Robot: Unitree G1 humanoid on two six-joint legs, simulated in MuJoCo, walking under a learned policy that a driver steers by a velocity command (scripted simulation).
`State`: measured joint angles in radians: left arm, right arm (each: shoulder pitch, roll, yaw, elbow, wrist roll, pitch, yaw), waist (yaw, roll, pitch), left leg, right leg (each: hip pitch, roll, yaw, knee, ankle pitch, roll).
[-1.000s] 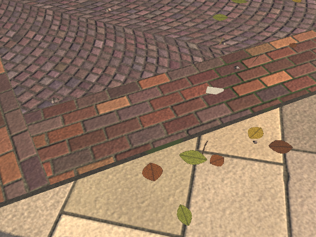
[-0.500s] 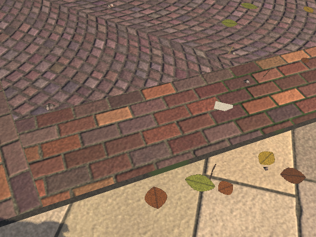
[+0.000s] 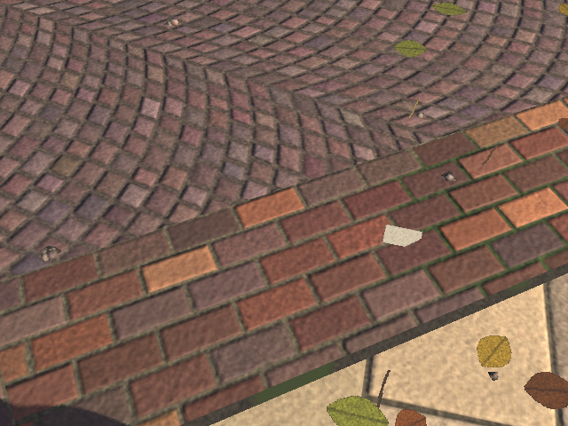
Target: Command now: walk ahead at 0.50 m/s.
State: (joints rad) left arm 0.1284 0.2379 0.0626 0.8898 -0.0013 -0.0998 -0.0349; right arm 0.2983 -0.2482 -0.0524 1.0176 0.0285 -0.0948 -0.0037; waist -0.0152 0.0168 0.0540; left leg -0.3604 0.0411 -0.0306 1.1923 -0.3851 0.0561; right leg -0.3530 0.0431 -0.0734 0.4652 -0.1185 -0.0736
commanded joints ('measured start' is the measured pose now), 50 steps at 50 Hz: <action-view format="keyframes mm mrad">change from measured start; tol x32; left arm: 1 35 86 16 -27 10 -19 -3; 23 362 -8 -21 52 -7 10 41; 45 -179 38 7 -156 -24 40 -24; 50 227 218 96 -102 -29 53 -12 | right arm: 1 41 -70 -25 -48 -5 3 -9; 16 -398 -59 -13 -201 -9 2 30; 23 144 -293 -91 -65 -25 -5 32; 50 -30 -218 -59 -108 -17 47 -43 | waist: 1 -5 -74 -97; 18 63 -87 27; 23 -65 316 -429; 41 -52 9 43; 50 204 47 -205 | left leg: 1 -188 110 -54 -13 89 2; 18 -264 41 22 -680 347 -3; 21 199 -21 72 -700 320 64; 23 774 369 -647 -838 103 279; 33 226 207 -16 -1072 403 124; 45 506 243 233 -966 788 71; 50 282 188 274 -291 1050 -9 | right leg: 1 204 -283 341 -297 61 -171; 21 329 -227 78 107 515 -43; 24 -374 -26 218 851 -463 26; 44 -421 -128 36 176 127 7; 50 303 -5 32 50 0 -143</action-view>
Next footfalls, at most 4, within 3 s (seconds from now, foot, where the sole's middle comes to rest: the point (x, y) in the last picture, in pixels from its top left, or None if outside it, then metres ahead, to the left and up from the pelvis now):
0.42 left None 0.41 0.16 -0.77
1.00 right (329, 329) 0.70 -0.08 -0.77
1.48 left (295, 222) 1.04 -0.01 -0.77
1.98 right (426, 214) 1.06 -0.39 -0.77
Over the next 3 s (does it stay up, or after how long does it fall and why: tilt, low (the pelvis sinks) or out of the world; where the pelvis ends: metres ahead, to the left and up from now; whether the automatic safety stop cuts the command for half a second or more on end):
stays up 1.53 -0.47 -0.01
